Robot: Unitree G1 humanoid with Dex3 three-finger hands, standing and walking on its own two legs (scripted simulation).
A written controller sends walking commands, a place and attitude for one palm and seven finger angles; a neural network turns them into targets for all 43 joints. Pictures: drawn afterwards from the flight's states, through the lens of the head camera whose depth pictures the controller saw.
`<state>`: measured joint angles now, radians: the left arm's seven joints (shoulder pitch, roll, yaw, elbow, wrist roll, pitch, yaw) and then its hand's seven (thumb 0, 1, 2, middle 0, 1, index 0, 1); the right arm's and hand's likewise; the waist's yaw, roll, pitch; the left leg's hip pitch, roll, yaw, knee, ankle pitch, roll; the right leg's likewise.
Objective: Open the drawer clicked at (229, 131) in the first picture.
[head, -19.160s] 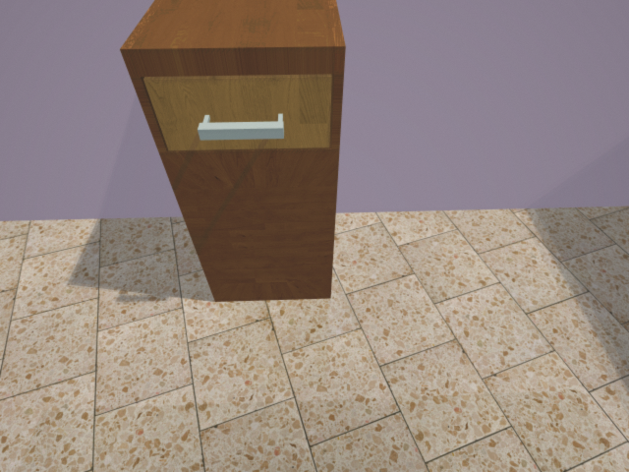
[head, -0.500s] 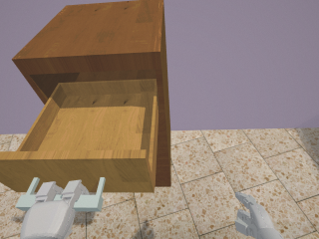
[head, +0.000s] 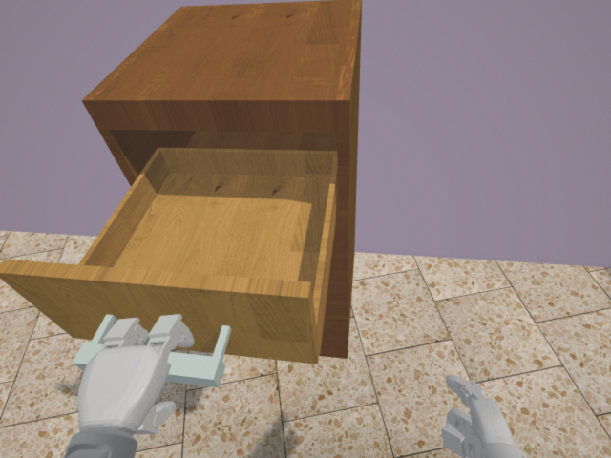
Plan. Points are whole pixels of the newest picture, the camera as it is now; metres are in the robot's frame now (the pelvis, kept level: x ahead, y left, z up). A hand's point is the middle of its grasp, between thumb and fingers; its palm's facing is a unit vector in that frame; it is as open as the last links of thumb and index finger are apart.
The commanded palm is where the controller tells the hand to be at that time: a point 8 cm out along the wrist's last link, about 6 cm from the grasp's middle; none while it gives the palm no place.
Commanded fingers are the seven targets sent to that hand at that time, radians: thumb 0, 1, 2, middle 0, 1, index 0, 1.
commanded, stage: open the thumb to release the handle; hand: left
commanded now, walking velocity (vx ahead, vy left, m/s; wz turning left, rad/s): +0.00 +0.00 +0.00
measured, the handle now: (157, 346) +0.23 +0.22 +0.05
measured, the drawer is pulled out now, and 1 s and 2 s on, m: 0.30 0.30 0.30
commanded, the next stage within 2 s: lift the hand off the handle in 0.12 s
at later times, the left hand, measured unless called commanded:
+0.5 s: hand (148, 389) +0.19 +0.22 +0.03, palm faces +0.04 -0.12 -0.99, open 13.8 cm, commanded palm +0.17 +0.22 +0.08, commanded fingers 0.00 -0.50 0.30 -0.30 -1.20 -0.30 -1.20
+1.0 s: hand (130, 366) +0.19 +0.22 +0.09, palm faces +0.11 -0.14 -0.98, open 13.7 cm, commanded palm +0.16 +0.22 +0.15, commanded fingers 0.00 -0.50 0.30 -0.30 -1.20 -0.30 -1.20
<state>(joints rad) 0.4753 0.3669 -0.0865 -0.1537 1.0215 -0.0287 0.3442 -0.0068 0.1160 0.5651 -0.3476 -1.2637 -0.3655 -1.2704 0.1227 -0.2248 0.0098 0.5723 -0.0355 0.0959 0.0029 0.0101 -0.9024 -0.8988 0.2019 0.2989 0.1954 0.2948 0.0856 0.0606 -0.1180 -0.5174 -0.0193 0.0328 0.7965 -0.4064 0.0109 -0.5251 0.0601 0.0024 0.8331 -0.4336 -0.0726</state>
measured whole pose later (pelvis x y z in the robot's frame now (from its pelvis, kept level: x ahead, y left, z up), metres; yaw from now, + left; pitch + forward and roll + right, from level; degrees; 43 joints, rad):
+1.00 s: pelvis -0.01 +0.02 +0.01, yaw +0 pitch +3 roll +0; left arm 0.44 0.39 -0.13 -0.32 0.97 0.07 0.23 -0.01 -0.49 0.30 -0.31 -1.20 -0.34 -1.21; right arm 0.11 -0.24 0.02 0.56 -0.01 0.12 0.02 0.01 -0.90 -0.90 0.20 0.30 0.19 0.29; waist 0.10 0.09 -0.09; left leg -0.38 -0.03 0.04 0.69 -0.35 0.03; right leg -0.38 0.05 0.02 0.70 -0.37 -0.05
